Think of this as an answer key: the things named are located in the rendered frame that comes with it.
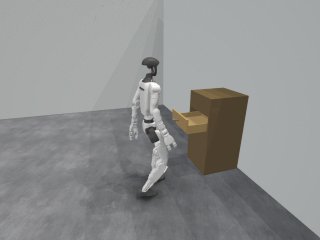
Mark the left robot thigh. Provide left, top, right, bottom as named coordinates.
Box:
left=153, top=127, right=159, bottom=157

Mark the left robot hand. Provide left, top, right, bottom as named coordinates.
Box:
left=129, top=124, right=138, bottom=140

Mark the right robot hand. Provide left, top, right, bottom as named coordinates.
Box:
left=163, top=135, right=177, bottom=152

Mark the drawer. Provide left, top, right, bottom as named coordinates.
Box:
left=172, top=108, right=208, bottom=134

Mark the robot left foot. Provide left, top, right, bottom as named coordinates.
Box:
left=157, top=175, right=165, bottom=182

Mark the robot right upper arm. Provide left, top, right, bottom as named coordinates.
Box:
left=149, top=83, right=161, bottom=116

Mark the robot left forearm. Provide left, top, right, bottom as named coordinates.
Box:
left=131, top=103, right=139, bottom=125

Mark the cabinet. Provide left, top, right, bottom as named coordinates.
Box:
left=187, top=87, right=249, bottom=176

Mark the robot left upper arm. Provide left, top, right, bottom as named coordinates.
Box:
left=132, top=79, right=143, bottom=107

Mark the robot right forearm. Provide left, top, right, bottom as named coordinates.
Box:
left=153, top=109, right=169, bottom=137

